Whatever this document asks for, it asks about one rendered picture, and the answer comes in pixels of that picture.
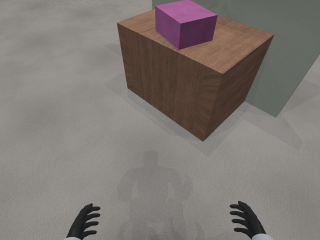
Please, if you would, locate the right robot hand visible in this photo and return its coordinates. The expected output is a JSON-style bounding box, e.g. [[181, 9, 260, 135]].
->
[[230, 201, 266, 240]]

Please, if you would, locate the carton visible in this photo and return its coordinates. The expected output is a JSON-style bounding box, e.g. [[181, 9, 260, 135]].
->
[[155, 0, 218, 50]]

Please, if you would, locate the left robot hand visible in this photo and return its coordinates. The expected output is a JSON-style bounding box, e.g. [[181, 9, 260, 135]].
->
[[66, 203, 101, 240]]

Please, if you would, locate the pedestal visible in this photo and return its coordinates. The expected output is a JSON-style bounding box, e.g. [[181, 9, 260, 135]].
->
[[117, 2, 274, 142]]

